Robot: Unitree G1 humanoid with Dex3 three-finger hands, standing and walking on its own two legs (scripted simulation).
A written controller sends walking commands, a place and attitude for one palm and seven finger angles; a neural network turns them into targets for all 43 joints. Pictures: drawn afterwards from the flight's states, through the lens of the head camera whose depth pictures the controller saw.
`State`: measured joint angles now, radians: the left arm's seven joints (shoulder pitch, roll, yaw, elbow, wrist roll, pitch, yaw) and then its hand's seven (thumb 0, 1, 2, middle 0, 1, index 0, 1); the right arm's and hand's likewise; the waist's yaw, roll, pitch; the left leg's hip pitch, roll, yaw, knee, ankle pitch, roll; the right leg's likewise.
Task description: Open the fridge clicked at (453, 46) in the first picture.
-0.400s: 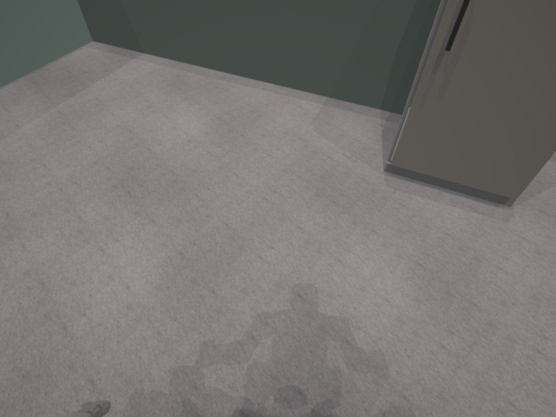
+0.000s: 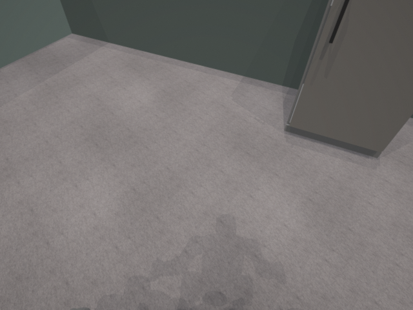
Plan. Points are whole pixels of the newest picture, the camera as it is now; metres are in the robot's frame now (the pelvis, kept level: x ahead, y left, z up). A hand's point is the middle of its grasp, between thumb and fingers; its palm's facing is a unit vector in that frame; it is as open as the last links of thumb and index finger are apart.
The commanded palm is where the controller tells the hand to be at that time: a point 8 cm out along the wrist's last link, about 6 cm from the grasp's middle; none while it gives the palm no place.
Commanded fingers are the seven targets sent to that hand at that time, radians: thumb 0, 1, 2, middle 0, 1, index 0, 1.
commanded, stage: stand and wait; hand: left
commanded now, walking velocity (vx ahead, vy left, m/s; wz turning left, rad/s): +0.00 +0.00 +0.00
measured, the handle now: (341, 13) +1.38 -0.56 +0.07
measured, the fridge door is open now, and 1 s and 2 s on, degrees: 0 0 0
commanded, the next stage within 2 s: look at it before walking up in 0.46 s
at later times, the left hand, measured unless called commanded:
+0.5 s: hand out of the picture +0.06 +0.24 -0.15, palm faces -0.04 -0.94 -0.34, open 7.4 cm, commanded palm none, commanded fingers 0.00 0.90 0.90 -0.20 -0.30 -0.20 -0.30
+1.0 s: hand out of the picture +0.06 +0.24 -0.15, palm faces -0.04 -0.94 -0.33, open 7.4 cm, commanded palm none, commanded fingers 0.00 0.90 0.90 -0.20 -0.30 -0.20 -0.30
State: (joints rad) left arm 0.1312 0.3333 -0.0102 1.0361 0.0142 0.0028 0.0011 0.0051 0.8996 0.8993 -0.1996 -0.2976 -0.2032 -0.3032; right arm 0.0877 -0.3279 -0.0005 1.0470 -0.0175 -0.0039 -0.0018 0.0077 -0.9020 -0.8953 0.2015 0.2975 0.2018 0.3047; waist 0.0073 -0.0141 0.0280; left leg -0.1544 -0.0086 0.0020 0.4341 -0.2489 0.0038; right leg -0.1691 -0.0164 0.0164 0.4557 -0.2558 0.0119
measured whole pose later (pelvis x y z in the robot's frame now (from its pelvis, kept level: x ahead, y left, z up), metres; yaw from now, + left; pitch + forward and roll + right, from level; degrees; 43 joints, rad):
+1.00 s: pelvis -0.01 -0.01 +0.00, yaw +0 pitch -2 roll +0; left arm 0.13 0.34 -0.01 1.09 0.02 0.00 0.00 0.00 0.90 0.90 -0.20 -0.30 -0.20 -0.30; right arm 0.11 -0.34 0.00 1.12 -0.01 -0.01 0.00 0.01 -0.90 -0.90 0.20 0.30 0.20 0.30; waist 0.00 -0.01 0.04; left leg -0.15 0.01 0.00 0.37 -0.19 -0.01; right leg -0.16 0.00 0.02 0.39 -0.20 0.00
